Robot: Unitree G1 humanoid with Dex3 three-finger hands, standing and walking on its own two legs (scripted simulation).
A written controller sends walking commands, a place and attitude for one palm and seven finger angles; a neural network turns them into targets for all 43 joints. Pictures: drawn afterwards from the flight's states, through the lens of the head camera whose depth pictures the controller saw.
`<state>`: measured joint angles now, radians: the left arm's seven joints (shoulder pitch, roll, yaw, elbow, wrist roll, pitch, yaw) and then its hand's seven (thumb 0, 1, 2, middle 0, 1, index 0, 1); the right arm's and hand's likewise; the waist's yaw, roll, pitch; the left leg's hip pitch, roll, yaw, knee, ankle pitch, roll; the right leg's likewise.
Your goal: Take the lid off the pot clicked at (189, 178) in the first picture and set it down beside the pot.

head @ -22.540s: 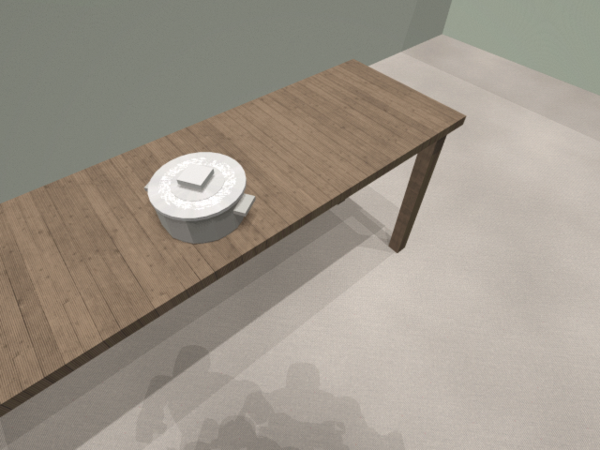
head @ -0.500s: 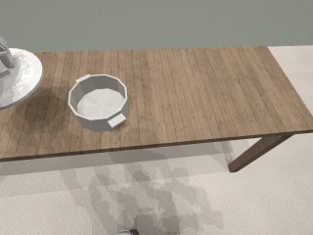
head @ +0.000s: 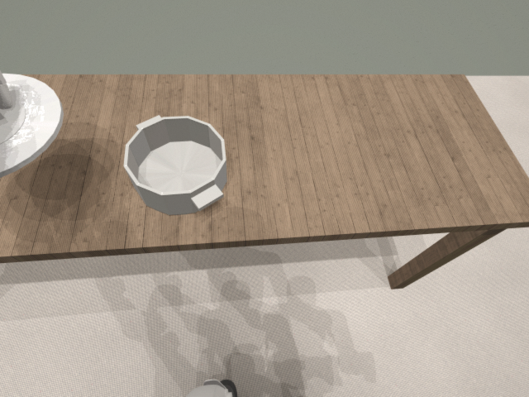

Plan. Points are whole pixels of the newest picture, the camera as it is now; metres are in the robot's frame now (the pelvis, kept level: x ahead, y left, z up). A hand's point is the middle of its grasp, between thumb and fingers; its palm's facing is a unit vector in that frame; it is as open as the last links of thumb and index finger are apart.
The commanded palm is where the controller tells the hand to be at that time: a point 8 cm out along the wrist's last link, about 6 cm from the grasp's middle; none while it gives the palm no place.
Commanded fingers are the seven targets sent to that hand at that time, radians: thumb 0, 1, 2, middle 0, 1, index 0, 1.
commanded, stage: move the lid sideways beside the pot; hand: left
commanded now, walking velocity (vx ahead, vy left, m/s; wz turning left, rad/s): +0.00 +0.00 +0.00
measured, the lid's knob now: out of the picture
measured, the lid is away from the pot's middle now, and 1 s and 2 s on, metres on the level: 0.24 0.23 0.22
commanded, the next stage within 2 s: lower the lid onto the table in 0.50 s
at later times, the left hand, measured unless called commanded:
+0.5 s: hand out of the picture +0.46 +0.37 +0.14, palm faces -0.42 -0.11 -0.90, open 8.1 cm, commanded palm +0.53 +0.37 +0.22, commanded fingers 0.00 0.56 0.93 -0.72 -1.13 -0.78 -1.15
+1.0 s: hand out of the picture +0.47 +0.37 +0.12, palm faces -0.44 -0.13 -0.89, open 8.1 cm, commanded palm +0.55 +0.38 +0.19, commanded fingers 0.00 0.56 0.93 -0.72 -1.13 -0.78 -1.15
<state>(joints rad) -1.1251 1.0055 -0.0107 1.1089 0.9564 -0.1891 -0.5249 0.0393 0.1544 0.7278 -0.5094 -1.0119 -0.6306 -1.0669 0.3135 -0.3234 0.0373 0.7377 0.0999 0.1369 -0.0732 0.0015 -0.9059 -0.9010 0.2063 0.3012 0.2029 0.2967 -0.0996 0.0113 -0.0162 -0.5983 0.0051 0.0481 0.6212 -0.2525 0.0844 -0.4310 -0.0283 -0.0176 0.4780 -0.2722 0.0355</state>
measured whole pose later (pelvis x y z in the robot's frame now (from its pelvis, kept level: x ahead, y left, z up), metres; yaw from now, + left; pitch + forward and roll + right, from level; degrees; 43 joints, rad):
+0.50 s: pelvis +0.00 +0.01 +0.00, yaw +0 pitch +13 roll -4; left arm -1.16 0.98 -0.04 1.12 0.98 -0.18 -0.51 0.04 0.16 0.73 -0.51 -1.01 -0.63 -1.07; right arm 0.34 -0.32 0.04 0.74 0.09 0.12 -0.08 0.00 -0.91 -0.90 0.21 0.30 0.20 0.30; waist -0.11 0.02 -0.01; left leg -0.60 -0.01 0.06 0.61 -0.25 0.10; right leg -0.44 -0.04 0.00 0.47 -0.27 0.01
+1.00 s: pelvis +0.01 +0.01 +0.00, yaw -1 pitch +15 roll -4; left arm -1.15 0.99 -0.02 1.17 0.99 -0.20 -0.48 0.04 0.16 0.73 -0.51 -1.01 -0.63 -1.07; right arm 0.35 -0.32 0.04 0.74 0.09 0.12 -0.08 0.00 -0.91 -0.90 0.21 0.30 0.20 0.30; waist -0.13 0.01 -0.03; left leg -0.64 0.00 0.07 0.64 -0.27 0.10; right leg -0.48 -0.03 0.01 0.49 -0.28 0.02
